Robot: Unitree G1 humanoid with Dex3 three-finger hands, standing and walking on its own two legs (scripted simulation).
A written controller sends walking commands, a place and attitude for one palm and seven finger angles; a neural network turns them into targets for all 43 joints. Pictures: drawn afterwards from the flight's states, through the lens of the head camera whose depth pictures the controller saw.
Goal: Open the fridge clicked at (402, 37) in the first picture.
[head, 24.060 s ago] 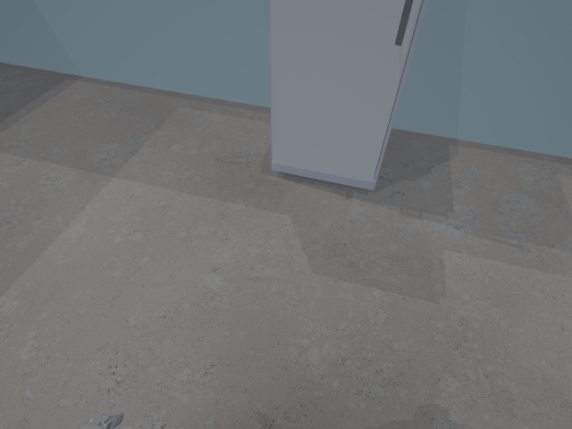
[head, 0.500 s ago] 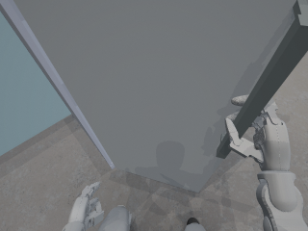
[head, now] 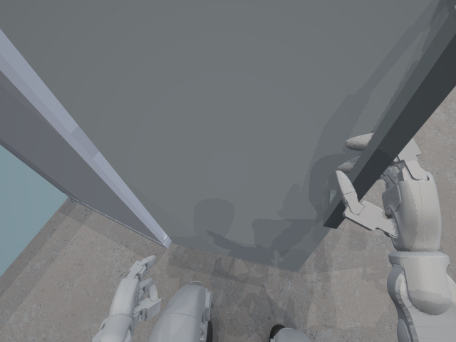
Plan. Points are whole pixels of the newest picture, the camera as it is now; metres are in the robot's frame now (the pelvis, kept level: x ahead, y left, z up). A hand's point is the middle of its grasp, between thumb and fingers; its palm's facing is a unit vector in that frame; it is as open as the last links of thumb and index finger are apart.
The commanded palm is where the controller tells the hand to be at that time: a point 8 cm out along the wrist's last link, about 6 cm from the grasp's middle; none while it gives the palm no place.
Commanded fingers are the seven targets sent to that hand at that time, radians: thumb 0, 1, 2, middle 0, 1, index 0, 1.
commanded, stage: walk backward, drawing the door open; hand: right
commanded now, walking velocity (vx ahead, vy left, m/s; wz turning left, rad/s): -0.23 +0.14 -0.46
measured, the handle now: (368, 152) +0.34 -0.15 +0.17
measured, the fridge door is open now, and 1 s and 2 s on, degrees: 77 80 77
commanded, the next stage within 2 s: stop walking and hold the door back in 0.06 s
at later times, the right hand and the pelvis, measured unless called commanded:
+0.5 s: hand (334, 238) +0.24 -0.11 +0.14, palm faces +0.44 +0.84 -0.32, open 6.4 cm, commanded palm +0.20 -0.18 +0.12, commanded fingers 0.00 -0.90 -0.90 0.45 1.40 0.45 1.40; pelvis -0.07 +0.17 +0.00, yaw -12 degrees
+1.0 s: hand (341, 214) +0.26 -0.12 +0.15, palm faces +0.32 +0.93 -0.20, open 6.1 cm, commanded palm +0.22 -0.17 +0.12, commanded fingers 0.00 -0.90 -0.90 0.45 1.40 0.45 1.40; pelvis -0.14 +0.15 +0.00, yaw -8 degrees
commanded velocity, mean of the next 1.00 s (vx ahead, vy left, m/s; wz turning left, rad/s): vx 0.12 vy -0.09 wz -0.09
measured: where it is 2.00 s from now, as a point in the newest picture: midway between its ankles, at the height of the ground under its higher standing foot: outside the picture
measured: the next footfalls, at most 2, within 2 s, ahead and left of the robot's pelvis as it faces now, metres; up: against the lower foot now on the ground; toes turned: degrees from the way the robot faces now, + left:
left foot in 0.20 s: +0.05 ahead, +0.25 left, +0.00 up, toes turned -3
right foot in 0.78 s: -0.15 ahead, +0.06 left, +0.00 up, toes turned -15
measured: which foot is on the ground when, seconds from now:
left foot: up 0.00-0.18, down 0.20-0.78, up 0.80-1.00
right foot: down 0.00-0.18, up 0.20-0.76, down 0.78-1.00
